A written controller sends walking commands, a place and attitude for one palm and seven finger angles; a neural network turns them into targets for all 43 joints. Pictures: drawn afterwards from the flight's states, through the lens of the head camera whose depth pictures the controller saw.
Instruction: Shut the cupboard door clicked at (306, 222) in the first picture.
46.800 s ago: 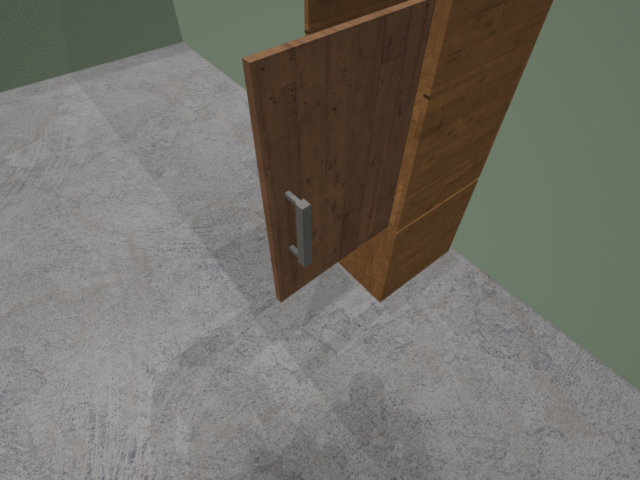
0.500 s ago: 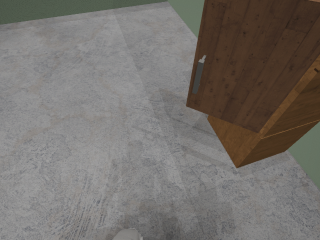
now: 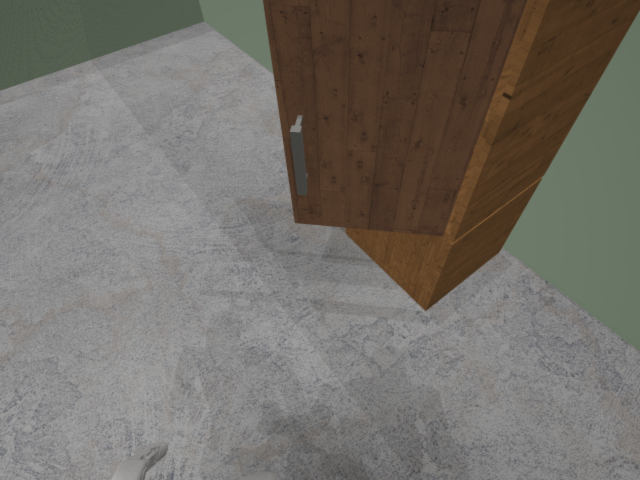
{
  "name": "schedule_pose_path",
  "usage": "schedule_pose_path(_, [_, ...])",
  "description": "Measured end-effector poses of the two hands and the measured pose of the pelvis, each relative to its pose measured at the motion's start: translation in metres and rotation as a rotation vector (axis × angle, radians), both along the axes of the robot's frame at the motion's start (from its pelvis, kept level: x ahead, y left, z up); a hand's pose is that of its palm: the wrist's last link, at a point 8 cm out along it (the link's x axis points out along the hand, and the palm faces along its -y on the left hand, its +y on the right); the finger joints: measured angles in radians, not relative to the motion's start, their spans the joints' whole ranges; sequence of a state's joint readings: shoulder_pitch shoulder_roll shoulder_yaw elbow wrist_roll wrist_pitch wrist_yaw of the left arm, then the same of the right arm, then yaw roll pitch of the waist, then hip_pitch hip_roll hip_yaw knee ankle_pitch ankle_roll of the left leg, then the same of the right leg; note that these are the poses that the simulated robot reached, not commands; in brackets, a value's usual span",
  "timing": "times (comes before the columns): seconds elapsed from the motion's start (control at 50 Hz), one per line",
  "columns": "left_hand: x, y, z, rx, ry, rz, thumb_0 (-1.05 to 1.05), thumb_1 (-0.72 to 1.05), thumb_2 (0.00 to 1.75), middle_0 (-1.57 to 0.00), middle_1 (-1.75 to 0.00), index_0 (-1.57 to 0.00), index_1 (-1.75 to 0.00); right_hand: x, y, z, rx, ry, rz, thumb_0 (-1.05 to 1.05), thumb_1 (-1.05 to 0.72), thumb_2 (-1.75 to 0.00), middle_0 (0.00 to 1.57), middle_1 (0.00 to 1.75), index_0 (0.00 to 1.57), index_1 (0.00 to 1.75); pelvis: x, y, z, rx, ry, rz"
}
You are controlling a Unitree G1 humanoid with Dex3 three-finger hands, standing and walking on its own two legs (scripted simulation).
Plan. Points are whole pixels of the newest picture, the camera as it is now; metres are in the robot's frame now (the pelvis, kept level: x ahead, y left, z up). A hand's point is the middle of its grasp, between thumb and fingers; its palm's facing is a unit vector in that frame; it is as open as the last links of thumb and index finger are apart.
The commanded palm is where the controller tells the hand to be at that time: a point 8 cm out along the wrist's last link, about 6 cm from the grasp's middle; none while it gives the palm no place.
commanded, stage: turn to face it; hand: left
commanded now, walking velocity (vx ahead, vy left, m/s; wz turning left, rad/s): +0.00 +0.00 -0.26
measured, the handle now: (301, 157) +0.72 +0.07 -0.08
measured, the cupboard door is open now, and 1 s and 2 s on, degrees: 45 45 45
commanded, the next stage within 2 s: take the last steps up to it in 0.02 s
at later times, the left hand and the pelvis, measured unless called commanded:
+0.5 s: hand (204, 469) +0.15 +0.18 -0.15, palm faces -0.15 -0.98 -0.15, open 7.4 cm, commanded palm none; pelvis +0.06 +0.01 +0.02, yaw -8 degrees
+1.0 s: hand (245, 439) +0.20 +0.14 -0.18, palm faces -0.08 -0.99 -0.14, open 7.4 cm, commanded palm none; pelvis +0.20 -0.03 +0.00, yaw -8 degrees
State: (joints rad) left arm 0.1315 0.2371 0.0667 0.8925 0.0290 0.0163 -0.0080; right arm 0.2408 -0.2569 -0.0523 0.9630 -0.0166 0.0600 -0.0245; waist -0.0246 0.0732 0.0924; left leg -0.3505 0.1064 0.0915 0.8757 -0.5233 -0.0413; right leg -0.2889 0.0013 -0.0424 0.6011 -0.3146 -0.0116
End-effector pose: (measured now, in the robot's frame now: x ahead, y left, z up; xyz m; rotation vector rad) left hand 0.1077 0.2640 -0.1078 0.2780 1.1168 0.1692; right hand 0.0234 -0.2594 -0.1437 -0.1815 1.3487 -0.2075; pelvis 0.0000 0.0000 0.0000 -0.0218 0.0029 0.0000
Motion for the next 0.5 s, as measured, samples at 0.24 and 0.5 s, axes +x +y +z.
schedule_pose_path(0.24, [0.004,-0.014,-0.030,-0.125,0.071,-0.038,0.01,0.90,0.90,-0.20,-0.30,-0.20,-0.30,-0.004,0.029,0.018,-0.033,-0.058,-0.051,0.00,-0.91,-0.90,0.20,0.29,0.20,0.29,0.014,0.023,0.000,-0.011,-0.001,-0.065])
schedule_pose_path(0.5, [0.047,-0.032,-0.011,-0.149,0.132,-0.119,0.01,0.91,0.90,-0.20,-0.30,-0.19,-0.30,-0.060,0.059,0.036,0.042,0.122,-0.190,0.00,-0.91,-0.90,0.20,0.30,0.20,0.30,0.057,0.011,0.023,-0.008,0.010,-0.137])
